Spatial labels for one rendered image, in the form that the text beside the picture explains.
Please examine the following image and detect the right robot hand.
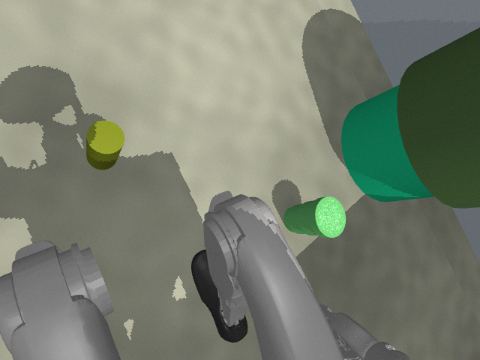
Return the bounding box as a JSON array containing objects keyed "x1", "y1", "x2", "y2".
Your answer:
[{"x1": 320, "y1": 304, "x2": 379, "y2": 360}]

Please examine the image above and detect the right robot arm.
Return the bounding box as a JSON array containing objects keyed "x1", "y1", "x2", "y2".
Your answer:
[{"x1": 364, "y1": 342, "x2": 411, "y2": 360}]

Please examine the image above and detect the right robot foot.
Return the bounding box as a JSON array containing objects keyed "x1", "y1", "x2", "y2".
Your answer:
[{"x1": 191, "y1": 250, "x2": 248, "y2": 343}]

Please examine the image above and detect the potted plant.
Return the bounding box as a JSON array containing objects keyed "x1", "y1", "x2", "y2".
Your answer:
[{"x1": 341, "y1": 28, "x2": 480, "y2": 209}]

